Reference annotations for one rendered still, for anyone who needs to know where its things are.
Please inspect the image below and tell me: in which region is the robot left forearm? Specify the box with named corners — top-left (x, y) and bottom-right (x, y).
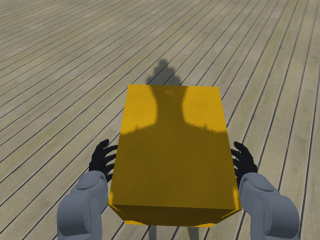
top-left (56, 170), bottom-right (109, 240)

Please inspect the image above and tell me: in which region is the right robot hand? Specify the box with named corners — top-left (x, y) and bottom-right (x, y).
top-left (230, 141), bottom-right (257, 190)

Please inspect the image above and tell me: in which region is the robot right forearm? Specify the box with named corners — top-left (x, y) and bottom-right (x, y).
top-left (238, 172), bottom-right (300, 240)

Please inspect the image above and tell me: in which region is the carton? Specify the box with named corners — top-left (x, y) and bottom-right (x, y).
top-left (107, 84), bottom-right (242, 228)

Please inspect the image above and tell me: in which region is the left robot hand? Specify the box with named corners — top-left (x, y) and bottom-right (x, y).
top-left (88, 139), bottom-right (118, 183)

